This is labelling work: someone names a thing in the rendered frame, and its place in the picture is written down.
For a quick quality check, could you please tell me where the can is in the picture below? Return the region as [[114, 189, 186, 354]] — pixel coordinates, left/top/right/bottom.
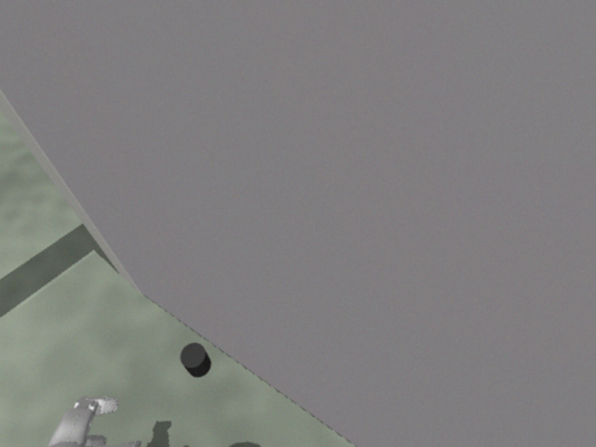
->
[[181, 343, 211, 377]]

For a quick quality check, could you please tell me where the left robot hand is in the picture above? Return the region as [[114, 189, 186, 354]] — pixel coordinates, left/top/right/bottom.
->
[[48, 396, 142, 447]]

